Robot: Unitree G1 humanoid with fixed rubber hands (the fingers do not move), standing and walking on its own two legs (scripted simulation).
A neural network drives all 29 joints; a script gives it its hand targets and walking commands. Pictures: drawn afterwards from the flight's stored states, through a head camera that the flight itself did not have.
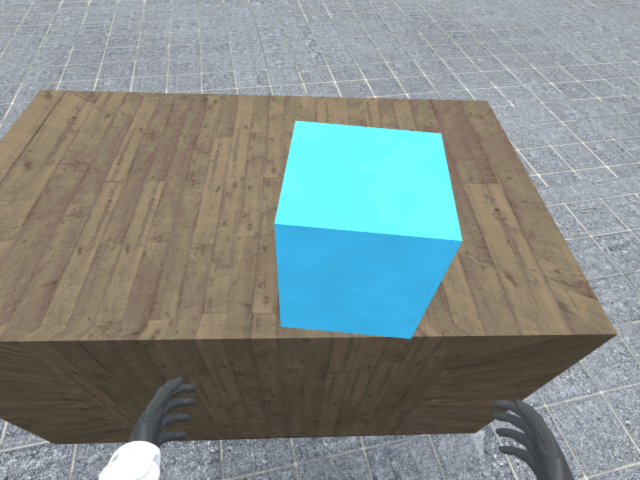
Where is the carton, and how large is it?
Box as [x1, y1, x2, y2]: [274, 121, 461, 338]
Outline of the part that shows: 295,121 274,223 281,326 410,338 461,242 461,236 440,133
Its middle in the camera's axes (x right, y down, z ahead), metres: +0.06 -0.01 +0.59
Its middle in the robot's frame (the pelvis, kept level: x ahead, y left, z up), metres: +0.45 -0.03 +0.02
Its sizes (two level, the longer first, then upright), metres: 0.210 0.200 0.250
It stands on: a pedestal, 0.66 m high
